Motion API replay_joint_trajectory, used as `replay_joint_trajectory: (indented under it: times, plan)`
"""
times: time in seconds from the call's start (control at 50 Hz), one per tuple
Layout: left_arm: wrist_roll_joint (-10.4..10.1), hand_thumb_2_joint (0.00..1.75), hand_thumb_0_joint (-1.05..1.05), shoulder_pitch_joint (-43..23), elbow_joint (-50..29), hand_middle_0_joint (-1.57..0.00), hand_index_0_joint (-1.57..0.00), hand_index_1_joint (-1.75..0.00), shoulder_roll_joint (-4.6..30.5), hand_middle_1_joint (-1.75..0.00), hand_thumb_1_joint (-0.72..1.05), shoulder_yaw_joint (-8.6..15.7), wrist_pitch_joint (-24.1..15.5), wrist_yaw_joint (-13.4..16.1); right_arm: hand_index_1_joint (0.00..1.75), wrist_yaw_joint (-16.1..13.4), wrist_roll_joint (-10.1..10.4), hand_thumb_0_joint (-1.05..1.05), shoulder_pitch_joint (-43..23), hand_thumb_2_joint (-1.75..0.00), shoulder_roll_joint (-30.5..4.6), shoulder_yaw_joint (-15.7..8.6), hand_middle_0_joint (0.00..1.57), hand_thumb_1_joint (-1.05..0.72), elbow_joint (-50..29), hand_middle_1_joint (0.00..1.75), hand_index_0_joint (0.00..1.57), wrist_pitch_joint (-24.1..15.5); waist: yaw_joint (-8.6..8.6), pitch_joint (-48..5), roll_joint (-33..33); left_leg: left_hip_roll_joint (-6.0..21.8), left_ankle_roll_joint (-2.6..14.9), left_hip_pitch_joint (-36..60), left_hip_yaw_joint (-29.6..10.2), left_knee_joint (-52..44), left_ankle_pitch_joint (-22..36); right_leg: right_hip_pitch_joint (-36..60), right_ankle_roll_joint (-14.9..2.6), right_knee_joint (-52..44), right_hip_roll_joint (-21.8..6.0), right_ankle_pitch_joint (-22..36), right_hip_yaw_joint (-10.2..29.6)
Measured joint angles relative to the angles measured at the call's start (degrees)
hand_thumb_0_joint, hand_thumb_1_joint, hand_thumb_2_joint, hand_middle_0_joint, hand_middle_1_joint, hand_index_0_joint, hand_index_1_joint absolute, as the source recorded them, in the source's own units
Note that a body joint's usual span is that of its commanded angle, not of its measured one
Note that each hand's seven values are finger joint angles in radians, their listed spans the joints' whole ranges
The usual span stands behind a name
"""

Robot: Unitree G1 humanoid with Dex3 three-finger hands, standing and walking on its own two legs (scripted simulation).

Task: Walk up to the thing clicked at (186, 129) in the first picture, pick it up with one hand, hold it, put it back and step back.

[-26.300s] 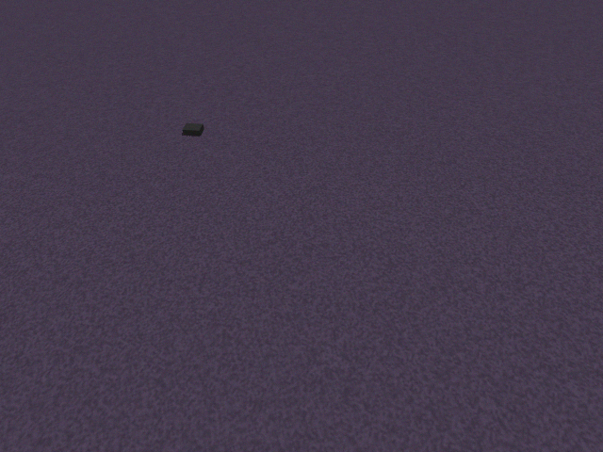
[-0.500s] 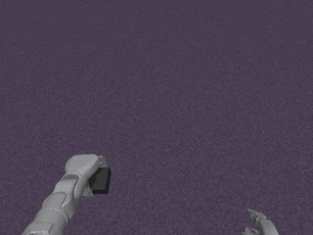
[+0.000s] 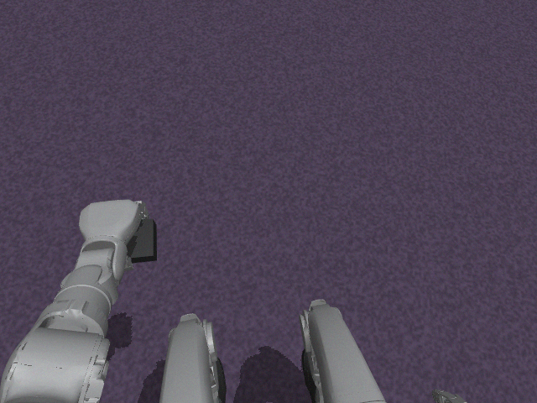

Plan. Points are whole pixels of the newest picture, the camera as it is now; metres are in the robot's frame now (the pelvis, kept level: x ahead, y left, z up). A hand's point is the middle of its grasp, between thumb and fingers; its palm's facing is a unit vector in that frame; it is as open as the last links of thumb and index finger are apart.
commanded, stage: crouch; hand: left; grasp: from above
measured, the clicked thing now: (125, 242) +0.42 +0.22 -0.15
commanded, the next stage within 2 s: lower in 1.20 s
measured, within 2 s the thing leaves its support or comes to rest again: neither
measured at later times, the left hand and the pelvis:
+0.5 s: hand (146, 256) +0.43 +0.23 -0.31, palm faces -0.44 +0.01 -0.90, open 9.6 cm; pelvis -0.02 -0.01 -0.15, yaw -2 degrees
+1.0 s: hand (156, 258) +0.45 +0.23 -0.38, palm faces -0.46 +0.00 -0.89, open 9.6 cm; pelvis -0.03 -0.01 -0.22, yaw -4 degrees
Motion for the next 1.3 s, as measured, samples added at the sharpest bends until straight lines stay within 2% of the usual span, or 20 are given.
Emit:
replay_joint_trajectory:
  times: [0.16, 0.3, 0.4, 0.54, 0.7, 0.88, 1.3]
  plan:
    - [0.9, 0.34, -0.01, -4.0, 2.5, -0.79, -0.82, -0.33, 2.7, -0.36, 0.08, 2.2, -1.8, -0.9, 0.30, 1.4, -1.1, 0.01, -1.5, -0.90, 1.3, 1.7, 0.20, -0.89, -0.3, 0.30, 0.20, -1.9, -1.48, -0.1, 0.3, -0.4, 0.00, -14.2, -1.4, 11.9, -2.2, -13.5, 0.09, 11.8, 0.2, -2.8, -0.1]
    - [2.8, 0.34, -0.01, -6.3, 2.3, -0.79, -0.82, -0.34, 5.0, -0.36, 0.07, 3.8, -3.6, -0.1, 0.30, 3.1, -2.2, 0.00, -4.2, -0.90, 0.8, 2.4, 0.21, -0.90, -0.3, 0.30, 0.20, -3.3, -1.84, 0.3, -0.4, -0.8, -0.50, -24.0, -3.1, 20.8, -3.7, -22.6, 0.27, 20.7, 0.4, -4.9, -0.7]
    - [3.1, 0.34, -0.02, -8.3, 3.4, -0.79, -0.82, -0.34, 6.5, -0.37, 0.07, 4.7, -3.5, 0.4, 0.30, 4.3, -3.0, 0.00, -6.0, -0.90, 0.3, 2.5, 0.20, -0.90, -0.8, 0.30, 0.20, -3.8, -2.03, 1.5, -1.1, -1.0, -0.95, -28.5, -4.1, 25.6, -4.3, -26.8, 0.35, 25.5, 0.7, -5.8, -1.0]
    - [2.8, 0.37, -0.02, -10.2, 4.7, -0.79, -0.81, -0.35, 8.1, -0.38, 0.06, 4.8, -3.9, -0.4, 0.30, 5.1, -3.5, 0.00, -7.0, -0.90, -0.2, 2.6, 0.20, -0.90, -1.0, 0.30, 0.20, -3.7, -2.08, 2.6, -1.8, -0.8, -1.42, -32.6, -5.2, 30.4, -4.8, -30.8, 0.34, 30.2, 1.4, -6.2, -1.3]
    - [3.5, 0.38, -0.02, -12.9, 7.9, -0.77, -0.80, -0.37, 10.2, -0.39, 0.07, 5.7, -5.1, -0.5, 0.30, 5.9, -4.1, 0.00, -6.7, -0.90, -0.4, 3.4, 0.20, -0.91, -0.5, 0.30, 0.20, -3.3, -3.20, 4.1, -2.3, -0.7, -1.65, -36.1, -6.1, 35.0, -5.0, -34.4, 0.45, 34.6, 2.2, -6.2, -1.4]
    - [4.4, 0.37, -0.02, -14.8, 11.4, -0.75, -0.78, -0.38, 12.4, -0.41, 0.08, 6.8, -6.3, 0.0, 0.30, 6.9, -4.7, 0.00, -5.4, -0.90, -0.5, 4.4, 0.20, -0.90, 0.2, 0.30, 0.20, -3.0, -4.44, 5.5, -2.4, -0.9, -1.62, -40.0, -6.8, 39.6, -4.7, -38.0, 0.54, 38.9, 2.8, -5.9, -1.3]
    - [6.0, 0.35, -0.02, -16.9, 16.4, -0.75, -0.78, -0.38, 15.6, -0.40, 0.09, 7.9, -7.9, 2.5, 0.30, 8.1, -6.3, 0.00, -5.5, -0.90, -1.1, 7.4, 0.20, -0.90, 0.6, 0.30, 0.20, -4.2, -5.76, 7.6, -3.1, -1.6, -2.02, -45.3, -8.6, 46.0, -4.6, -42.7, 0.32, 44.8, 3.6, -6.0, -1.8]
